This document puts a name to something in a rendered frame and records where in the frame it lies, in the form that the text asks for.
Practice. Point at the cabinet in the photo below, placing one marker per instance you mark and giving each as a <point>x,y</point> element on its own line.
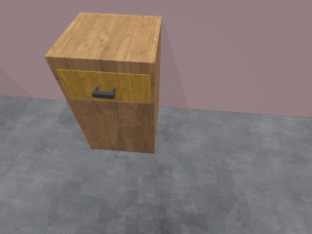
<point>119,44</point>

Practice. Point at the handle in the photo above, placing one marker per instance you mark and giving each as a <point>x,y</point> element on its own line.
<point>103,94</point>

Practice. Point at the drawer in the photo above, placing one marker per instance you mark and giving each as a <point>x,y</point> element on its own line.
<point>130,87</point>

